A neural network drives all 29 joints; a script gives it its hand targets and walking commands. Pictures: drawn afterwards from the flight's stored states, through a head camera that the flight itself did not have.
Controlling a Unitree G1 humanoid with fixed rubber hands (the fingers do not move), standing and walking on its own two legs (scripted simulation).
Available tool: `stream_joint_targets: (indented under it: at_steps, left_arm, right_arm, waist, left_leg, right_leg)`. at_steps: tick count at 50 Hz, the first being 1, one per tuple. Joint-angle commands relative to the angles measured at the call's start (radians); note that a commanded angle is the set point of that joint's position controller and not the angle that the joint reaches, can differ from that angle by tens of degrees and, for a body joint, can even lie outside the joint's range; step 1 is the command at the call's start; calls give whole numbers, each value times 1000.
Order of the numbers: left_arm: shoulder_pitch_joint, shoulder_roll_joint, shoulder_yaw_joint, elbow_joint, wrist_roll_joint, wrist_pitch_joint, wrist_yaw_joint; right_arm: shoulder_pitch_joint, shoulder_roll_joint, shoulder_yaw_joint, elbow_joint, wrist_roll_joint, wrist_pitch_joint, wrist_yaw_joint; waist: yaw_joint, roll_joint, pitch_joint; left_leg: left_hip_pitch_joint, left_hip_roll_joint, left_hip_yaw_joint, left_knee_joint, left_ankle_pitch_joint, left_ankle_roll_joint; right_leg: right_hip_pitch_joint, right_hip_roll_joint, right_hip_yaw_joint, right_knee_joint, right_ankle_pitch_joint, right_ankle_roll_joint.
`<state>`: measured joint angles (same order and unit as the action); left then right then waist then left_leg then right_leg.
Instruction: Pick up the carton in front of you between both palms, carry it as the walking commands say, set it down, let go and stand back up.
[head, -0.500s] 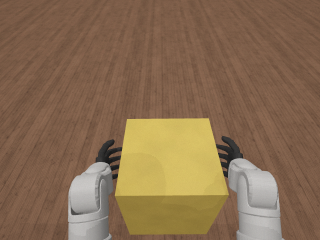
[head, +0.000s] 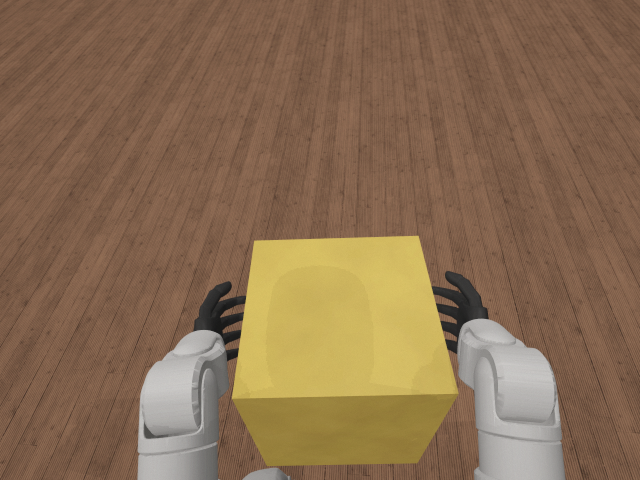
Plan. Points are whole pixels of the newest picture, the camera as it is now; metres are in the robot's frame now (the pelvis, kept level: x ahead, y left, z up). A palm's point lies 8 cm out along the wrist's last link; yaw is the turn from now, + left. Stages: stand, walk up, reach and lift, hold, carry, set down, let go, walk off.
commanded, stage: carry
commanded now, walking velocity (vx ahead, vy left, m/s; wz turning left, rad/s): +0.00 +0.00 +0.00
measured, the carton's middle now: (339, 356) +0.27 +0.00 -0.04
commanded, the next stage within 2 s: hold in 1.58 s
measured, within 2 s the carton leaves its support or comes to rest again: neither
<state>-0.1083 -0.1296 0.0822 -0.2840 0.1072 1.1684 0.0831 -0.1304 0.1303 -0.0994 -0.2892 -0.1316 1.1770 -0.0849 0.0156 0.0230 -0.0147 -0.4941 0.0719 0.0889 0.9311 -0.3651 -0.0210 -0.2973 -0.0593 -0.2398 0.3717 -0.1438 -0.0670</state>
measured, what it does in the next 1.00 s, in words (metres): walks ahead: left foot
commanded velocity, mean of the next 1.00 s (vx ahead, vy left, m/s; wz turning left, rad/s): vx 0.00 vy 0.00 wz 0.00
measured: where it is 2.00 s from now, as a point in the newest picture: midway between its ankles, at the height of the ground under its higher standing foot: outside the picture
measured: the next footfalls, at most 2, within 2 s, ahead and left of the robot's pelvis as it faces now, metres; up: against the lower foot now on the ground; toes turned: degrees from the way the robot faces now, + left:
left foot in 0.16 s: +0.22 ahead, +0.12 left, +0.00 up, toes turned -17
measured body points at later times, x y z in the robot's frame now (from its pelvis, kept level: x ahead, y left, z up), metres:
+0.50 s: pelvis +0.16 +0.03 -0.02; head +0.15 +0.03 +0.44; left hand +0.44 +0.16 +0.06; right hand +0.43 -0.14 +0.06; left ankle +0.19 +0.12 -0.75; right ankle +0.03 -0.08 -0.74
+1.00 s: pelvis +0.13 +0.02 -0.02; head +0.10 +0.02 +0.43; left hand +0.41 +0.15 +0.03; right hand +0.39 -0.15 +0.03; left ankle +0.19 +0.12 -0.75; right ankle +0.03 -0.08 -0.75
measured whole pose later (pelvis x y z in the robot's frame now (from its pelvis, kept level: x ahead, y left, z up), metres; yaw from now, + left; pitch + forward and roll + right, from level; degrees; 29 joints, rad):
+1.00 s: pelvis +0.13 +0.02 -0.02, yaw -4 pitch +2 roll +0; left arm -0.11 -0.13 0.09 -0.07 0.18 0.98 0.05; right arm -0.12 0.13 -0.10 -0.06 -0.19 0.97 -0.05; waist 0.00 -0.01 -0.12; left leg -0.37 0.07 0.21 0.55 -0.20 0.04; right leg -0.14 -0.06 -0.16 0.53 -0.42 0.01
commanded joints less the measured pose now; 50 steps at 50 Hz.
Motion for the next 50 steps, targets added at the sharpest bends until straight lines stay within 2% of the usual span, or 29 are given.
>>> stream_joint_targets:
  at_steps: [1,4,5,7,8,9,10,11,12,13,16,19,24,31,35,41,50]
  left_arm:
    - [-444,-1017,-719,-154,-432,-39,-279]
    - [-412,-974,-720,-183,-423,-38,-276]
    - [-416,-957,-720,-196,-421,-34,-272]
    - [-431,-919,-712,-208,-413,-18,-263]
    - [-431,-896,-704,-202,-402,-7,-259]
    - [-420,-869,-695,-185,-388,5,-254]
    - [-441,-852,-705,-189,-389,24,-248]
    - [-447,-832,-705,-186,-391,44,-245]
    - [-462,-828,-706,-169,-393,57,-246]
    - [-473,-836,-707,-141,-396,65,-248]
    - [-496,-869,-704,-88,-402,68,-257]
    - [-534,-906,-703,-90,-415,57,-261]
    - [-540,-938,-695,-116,-414,44,-255]
    - [-473,-946,-701,-72,-377,11,-259]
    - [-474,-940,-708,-34,-358,-37,-268]
    - [-497,-906,-701,-8,-328,-125,-268]
    - [-478,-833,-580,150,-215,-271,-262]
  right_arm:
    - [-406,1022,766,-128,420,-46,245]
    - [-410,982,770,-180,420,-40,240]
    - [-419,965,769,-197,425,-33,240]
    - [-419,927,760,-206,429,-11,244]
    - [-417,901,750,-200,429,3,248]
    - [-414,864,733,-187,431,19,252]
    - [-416,841,716,-152,416,27,256]
    - [-387,838,694,-103,409,31,258]
    - [-369,847,679,-73,406,37,260]
    - [-367,856,669,-42,400,43,260]
    - [-389,887,658,0,393,45,259]
    - [-454,918,675,-28,407,37,258]
    - [-509,944,707,-86,434,30,257]
    - [-455,946,733,-55,418,1,267]
    - [-447,942,733,-8,393,-44,277]
    - [-458,910,709,29,353,-131,276]
    - [-440,834,586,189,234,-278,270]
  waist:
    - [-9,-168,-417]
    - [1,-205,-402]
    - [2,-200,-392]
    - [-10,-146,-360]
    - [-14,-111,-346]
    - [-11,-45,-371]
    - [-6,71,-412]
    - [-10,154,-420]
    - [-10,144,-395]
    - [-10,114,-393]
    - [-15,69,-382]
    - [-18,12,-417]
    - [-15,-16,-439]
    - [-14,-50,-421]
    - [-14,-53,-386]
    - [-16,-31,-340]
    - [-17,-29,-287]
  left_leg:
    - [72,-13,25,-219,69,-5]
    - [126,-30,58,-351,230,-9]
    - [155,-28,66,-399,289,-10]
    - [274,-21,95,-585,486,-11]
    - [366,19,73,-619,566,-10]
    - [488,126,-19,-566,801,0]
    - [582,212,-88,-474,1040,75]
    - [558,231,-136,-488,935,122]
    - [501,220,-147,-517,856,127]
    - [480,197,-125,-510,845,121]
    - [461,136,-45,-426,945,89]
    - [453,117,-15,-383,973,86]
    - [450,109,-7,-364,954,94]
    - [376,89,19,-341,781,83]
    - [345,90,22,-348,663,75]
    - [341,102,8,-385,577,71]
    - [316,103,-4,-440,416,60]
  right_leg:
    - [325,-218,101,-56,627,-46]
    - [315,-201,63,-29,611,-31]
    - [302,-190,56,-10,559,-21]
    - [241,-150,34,67,401,27]
    - [176,-136,46,102,300,54]
    - [87,-116,52,155,108,82]
    - [29,-78,99,153,-80,112]
    - [39,-68,113,137,-185,120]
    - [64,-65,119,135,-186,123]
    - [95,-68,127,113,-150,122]
    - [123,-79,118,77,62,127]
    - [143,-88,116,122,223,128]
    - [156,-82,120,134,254,123]
    - [185,-107,132,143,392,105]
    - [171,-117,134,130,355,94]
    - [124,-106,141,97,156,81]
    - [73,-103,158,53,-22,65]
